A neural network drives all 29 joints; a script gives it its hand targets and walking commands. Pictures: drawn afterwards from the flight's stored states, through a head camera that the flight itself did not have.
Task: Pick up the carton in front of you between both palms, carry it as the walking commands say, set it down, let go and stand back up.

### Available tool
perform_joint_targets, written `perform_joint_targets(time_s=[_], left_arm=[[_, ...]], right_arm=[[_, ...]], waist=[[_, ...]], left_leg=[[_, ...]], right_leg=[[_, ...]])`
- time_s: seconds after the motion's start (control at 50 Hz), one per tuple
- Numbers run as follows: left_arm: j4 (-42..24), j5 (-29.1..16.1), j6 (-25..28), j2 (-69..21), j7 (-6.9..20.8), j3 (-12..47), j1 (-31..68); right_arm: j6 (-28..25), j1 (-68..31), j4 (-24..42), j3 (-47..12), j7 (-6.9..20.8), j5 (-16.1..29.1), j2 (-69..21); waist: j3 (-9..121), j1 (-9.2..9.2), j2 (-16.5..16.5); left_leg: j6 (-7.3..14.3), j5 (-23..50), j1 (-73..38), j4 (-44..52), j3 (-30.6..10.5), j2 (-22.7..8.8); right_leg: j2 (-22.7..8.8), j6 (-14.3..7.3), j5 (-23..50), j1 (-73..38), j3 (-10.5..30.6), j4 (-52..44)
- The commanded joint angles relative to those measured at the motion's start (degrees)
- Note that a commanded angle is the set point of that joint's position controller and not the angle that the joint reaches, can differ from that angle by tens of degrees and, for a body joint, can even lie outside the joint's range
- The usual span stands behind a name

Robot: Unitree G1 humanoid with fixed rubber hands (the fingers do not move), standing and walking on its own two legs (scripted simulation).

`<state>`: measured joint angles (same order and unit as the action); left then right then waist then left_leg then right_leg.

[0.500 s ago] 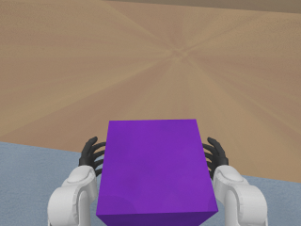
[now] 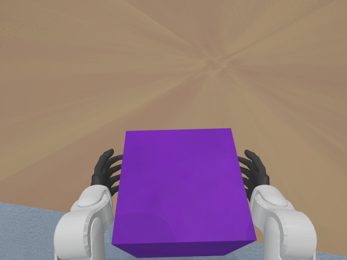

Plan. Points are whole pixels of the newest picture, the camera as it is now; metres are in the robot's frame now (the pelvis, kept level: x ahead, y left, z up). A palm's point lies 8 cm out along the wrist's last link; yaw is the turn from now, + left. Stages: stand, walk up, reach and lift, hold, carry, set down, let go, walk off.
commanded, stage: carry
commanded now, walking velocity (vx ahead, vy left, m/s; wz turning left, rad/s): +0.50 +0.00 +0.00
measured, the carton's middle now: (179, 199) +0.25 +0.00 +0.04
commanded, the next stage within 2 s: none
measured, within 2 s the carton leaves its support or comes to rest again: neither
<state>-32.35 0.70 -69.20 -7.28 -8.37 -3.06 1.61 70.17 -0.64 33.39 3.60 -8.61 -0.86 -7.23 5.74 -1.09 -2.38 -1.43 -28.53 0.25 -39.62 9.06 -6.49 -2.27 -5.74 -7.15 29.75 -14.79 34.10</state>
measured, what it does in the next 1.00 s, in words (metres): climbs: left foot, then right foot 0.04 m higher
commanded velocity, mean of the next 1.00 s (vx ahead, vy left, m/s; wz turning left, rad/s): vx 0.50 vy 0.00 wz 0.00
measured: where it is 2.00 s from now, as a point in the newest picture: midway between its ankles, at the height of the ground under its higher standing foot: (171, 111)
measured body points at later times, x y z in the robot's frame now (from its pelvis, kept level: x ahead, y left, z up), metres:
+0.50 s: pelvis +0.32 +0.02 +0.00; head +0.34 +0.04 +0.45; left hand +0.69 +0.17 +0.13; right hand +0.68 -0.14 +0.14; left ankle +0.43 +0.10 -0.71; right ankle +0.13 -0.08 -0.67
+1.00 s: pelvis +0.67 +0.00 +0.04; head +0.74 +0.01 +0.49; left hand +1.02 +0.18 +0.16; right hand +1.05 -0.12 +0.16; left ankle +0.53 +0.11 -0.55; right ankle +0.73 -0.07 -0.67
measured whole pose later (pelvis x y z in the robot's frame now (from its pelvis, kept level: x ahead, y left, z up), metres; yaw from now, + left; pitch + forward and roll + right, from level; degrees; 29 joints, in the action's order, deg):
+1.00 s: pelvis +0.67 +0.00 +0.04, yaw +0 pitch +5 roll -1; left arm -12.2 -0.5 -64.8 -6.5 -11.3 -13.8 33.0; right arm 66.4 -31.4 14.5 16.8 -10.0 1.1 -5.5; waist -3.5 -5.7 -0.3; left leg 2.6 -24.9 29.0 -80.3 -1.0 0.5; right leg 2.1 -6.3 -22.9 30.0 -8.3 38.2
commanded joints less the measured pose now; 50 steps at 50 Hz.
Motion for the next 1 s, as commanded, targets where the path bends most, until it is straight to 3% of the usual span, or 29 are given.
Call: perform_joint_targets(time_s=[0.0, 0.04, 0.06, 0.1, 0.16, 0.24, 0.36, 0.4, 0.42, 0.44, 0.46, 0.48, 0.5, 0.52, 0.54, 0.56, 0.6, 0.68, 0.74, 0.78, 0.82, 0.84, 0.86, 0.88, 0.9, 0.92, 0.94, 0.96, 0.98], left_arm=[[-7.9, -16.7, -0.2, -36.8, 4.3, 33.9, 22.5], [-8.8, -17.9, 0.1, -38.5, 4.2, 34.8, 27.7], [-8.5, -18.2, 0.2, -38.4, 4.0, 35.1, 30.6], [-6.5, -18.4, 0.3, -36.2, 3.6, 34.4, 34.0], [-0.7, -17.0, -0.1, -30.1, 2.5, 31.5, 37.8], [8.0, -14.6, -0.7, -26.4, 0.3, 26.7, 43.1], [17.9, -12.0, 0.1, -28.9, -1.3, 21.2, 54.2], [20.4, -11.7, 0.8, -30.9, -1.5, 20.7, 59.2], [21.6, -11.6, 1.0, -31.7, -1.6, 20.5, 61.3], [22.8, -11.3, 1.4, -32.3, -1.9, 20.0, 63.5], [24.2, -11.1, 1.6, -33.5, -2.0, 19.4, 64.3], [24.1, -10.6, 2.0, -33.5, -2.3, 18.6, 65.2], [23.8, -10.7, 2.7, -35.8, -2.5, 18.8, 68.1], [24.0, -10.4, 3.4, -37.8, -2.4, 18.2, 69.4], [24.0, -10.4, 4.1, -39.6, -2.3, 18.2, 70.1], [24.3, -10.2, 4.8, -40.8, -2.2, 18.4, 70.0], [23.6, -9.2, 6.2, -41.8, -2.0, 19.2, 68.5], [21.1, -7.3, 7.7, -39.2, -2.1, 20.2, 63.9], [17.4, -8.0, 7.4, -37.2, -1.9, 21.3, 63.1], [15.8, -8.7, 6.7, -35.8, -1.8, 21.9, 62.1], [15.8, -9.2, 5.6, -34.3, -1.7, 22.2, 59.7], [16.4, -9.4, 5.1, -34.0, -1.6, 22.5, 58.7], [16.2, -9.8, 4.7, -33.5, -1.4, 22.6, 57.1], [16.6, -9.7, 4.3, -32.2, -1.7, 22.6, 58.3], [17.9, -11.2, 4.0, -34.5, -1.5, 23.3, 56.2], [14.7, -13.0, 3.7, -35.8, -0.8, 24.7, 59.6], [13.7, -15.4, 3.7, -38.2, -0.1, 26.6, 63.1], [11.9, -17.6, 4.0, -39.8, 0.6, 28.6, 66.2], [11.5, -19.1, 4.2, -40.9, 1.1, 29.3, 68.9]], right_arm=[[-0.6, -27.4, 10.5, -36.2, 3.6, 16.1, -35.5], [-0.9, -30.3, 9.4, -35.4, 3.4, 16.0, -36.9], [-1.1, -31.3, 7.8, -34.5, 3.2, 15.6, -36.7], [-1.2, -33.8, 5.0, -33.2, 2.5, 14.3, -34.7], [-1.0, -38.0, -0.8, -30.3, 0.7, 11.7, -29.7], [-0.3, -44.3, -9.0, -25.7, -1.7, 10.0, -26.5], [-1.0, -56.5, -17.5, -20.6, -2.4, 9.6, -28.2], [-1.7, -60.8, -20.6, -19.2, -2.1, 9.6, -29.3], [-2.2, -61.5, -22.9, -18.3, -2.1, 9.4, -29.5], [-2.6, -61.6, -24.8, -17.5, -2.1, 9.1, -30.0], [-3.1, -64.3, -25.8, -16.6, -2.3, 8.6, -29.0], [-3.7, -64.2, -27.3, -17.4, -2.3, 9.6, -32.2], [-4.3, -65.9, -25.4, -17.9, -1.8, 11.0, -34.0], [-5.2, -71.1, -23.4, -20.2, -1.3, 13.0, -37.3], [-6.1, -73.5, -21.7, -21.9, -0.5, 15.0, -40.2], [-6.9, -75.9, -19.9, -23.0, 0.1, 16.2, -41.8], [-8.2, -76.1, -17.7, -24.3, 0.8, 17.2, -43.2], [-9.1, -70.7, -15.7, -25.2, 0.8, 16.5, -40.6], [-8.8, -68.9, -13.2, -26.0, 0.8, 16.6, -38.6], [-8.0, -67.2, -12.6, -26.0, 0.7, 16.4, -37.1], [-7.0, -64.6, -13.2, -25.6, 0.4, 15.6, -35.2], [-6.4, -63.1, -13.6, -25.2, 0.2, 14.9, -34.1], [-6.0, -63.4, -13.4, -24.9, -0.1, 13.9, -32.8], [-5.3, -60.8, -13.8, -24.0, -0.1, 13.1, -34.1], [-4.7, -63.1, -12.6, -23.5, -0.3, 12.9, -32.7], [-4.8, -63.8, -13.4, -22.7, -0.6, 12.1, -34.0], [-4.9, -64.2, -13.8, -20.7, -0.8, 10.5, -34.3], [-4.9, -63.7, -14.4, -19.6, -1.0, 9.5, -34.0], [-5.2, -64.2, -15.2, -18.8, -1.1, 8.3, -34.2]], waist=[[17.9, -1.52, 17.8], [17.2, -0.74, 7.0], [16.6, -0.22, 4.4], [16.0, -0.22, 6.5], [13.0, -0.62, 8.5], [8.5, -1.90, 8.3], [5.4, -1.91, 10.7], [8.4, 1.12, 11.0], [12.6, 4.11, 8.1], [17.8, 6.70, 2.0], [24.7, 4.80, -12.1], [26.6, 6.89, -19.6], [21.8, 5.62, -12.0], [23.2, 5.48, -8.0], [22.7, 5.37, -3.7], [22.9, 4.71, -2.4], [24.3, 4.20, -2.5], [23.3, 5.45, -3.7], [19.8, 5.36, -3.9], [17.4, 4.78, -4.6], [18.8, 1.89, -7.2], [23.1, -2.05, -6.4], [28.4, -5.68, -3.3], [38.8, -4.89, 17.4], [36.7, -6.46, 21.4], [30.8, -5.80, 15.3], [27.8, -6.22, 7.2], [25.1, -5.73, 4.8], [24.7, -4.70, 3.4]], left_leg=[[2.0, 1.5, 39.1, -39.8, -6.8, 5.7], [4.4, 6.8, 39.3, -39.2, -9.4, 1.0], [4.5, 10.1, 37.6, -34.7, -10.2, -0.7], [4.3, 13.0, 35.1, -29.1, -8.1, -0.2], [3.3, 16.1, 37.8, -19.9, -6.1, -0.3], [2.7, 22.6, 40.9, -6.6, -2.9, 0.7], [5.1, 25.5, 35.3, 3.7, 0.1, 3.2], [6.8, 21.9, 25.9, 5.0, 2.5, 5.9], [6.9, 20.3, 15.2, 8.2, 5.4, 9.0], [6.0, 17.2, 1.9, 8.5, 1.4, 6.8], [13.5, 13.6, -13.7, 11.2, -27.1, -11.0], [17.5, 10.4, -19.0, 21.7, -43.6, -14.6], [15.3, 14.6, -15.1, 21.1, -37.7, -12.6], [15.7, 22.9, -15.0, 16.8, -34.0, -13.1], [14.6, 30.7, -12.6, 15.0, -29.2, -12.0], [13.6, 31.1, -10.6, 14.9, -25.2, -10.7], [12.8, 31.0, -11.4, 15.0, -22.0, -9.6], [14.1, 37.6, -17.0, 13.9, -18.3, -8.5], [13.8, 41.9, -12.8, 15.9, -12.9, -6.2], [12.6, 47.0, -9.0, 16.0, -8.2, -4.2], [10.3, 68.2, -5.0, 8.7, -3.2, -2.9], [7.4, 70.6, -1.5, -1.5, 0.0, -2.0], [5.6, 54.0, 9.1, -12.4, -1.7, -0.2], [2.3, 19.1, 27.3, -32.1, -5.2, 5.3], [2.2, 1.0, 37.5, -43.7, -9.6, 11.8], [3.4, 1.7, 45.9, -50.0, -12.9, 9.3], [4.1, 2.2, 49.3, -50.5, -12.3, 7.7], [4.6, 3.0, 50.6, -48.0, -11.8, 5.9], [5.0, 4.9, 49.3, -44.5, -12.2, 4.7]], right_leg=[[-22.1, -9.2, -7.2, -45.6, 42.2, -20.3], [-18.7, -6.2, 4.9, -38.1, 30.9, -16.8], [-17.3, -4.4, 4.2, -34.0, 26.5, -17.6], [-15.6, -2.9, -0.4, -29.5, 20.8, -20.0], [-14.5, -4.3, -3.6, -27.8, 16.5, -22.8], [-12.0, -4.9, 0.9, -29.3, 12.1, -22.4], [-11.0, -3.1, 10.2, -31.1, 8.7, -17.4], [-10.5, -1.6, 23.1, -30.4, 6.6, -9.1], [-7.8, 0.3, 27.1, -28.7, 2.8, 2.0], [-5.2, 1.9, 17.9, -20.9, 3.0, 15.9], [-0.1, 4.5, -0.9, -3.8, 5.6, 34.3], [6.6, 4.8, -21.9, 9.7, 10.7, 44.6], [2.9, 2.7, -19.2, 13.1, 15.0, 47.9], [1.7, 1.9, -17.6, 14.8, 15.6, 50.1], [0.0, 1.3, -15.9, 15.5, 15.6, 49.0], [-0.9, 1.3, -14.4, 15.2, 15.9, 46.8], [-0.9, 1.6, -12.9, 16.4, 14.6, 44.3], [-0.8, 2.1, -12.8, 25.9, 12.0, 39.5], [-0.3, 2.1, -9.2, 21.6, 9.4, 25.7], [1.8, 1.8, -6.2, 13.6, 5.3, 13.2], [7.7, 0.8, -6.4, -1.4, -0.9, 5.6], [9.1, -0.2, -0.9, -15.5, -1.2, -0.2], [4.1, -1.2, -2.0, -32.3, 7.4, -0.9], [-16.6, -12.3, 0.2, -52.0, 41.8, -3.4], [-16.2, -15.6, 4.0, -53.3, 54.5, -11.7], [-15.8, -14.7, 10.4, -51.9, 48.6, -8.8], [-14.8, -13.2, 16.2, -49.8, 42.8, -5.9], [-14.0, -11.0, 18.6, -46.7, 38.5, -5.2], [-12.6, -9.1, 14.3, -43.9, 35.8, -6.3]])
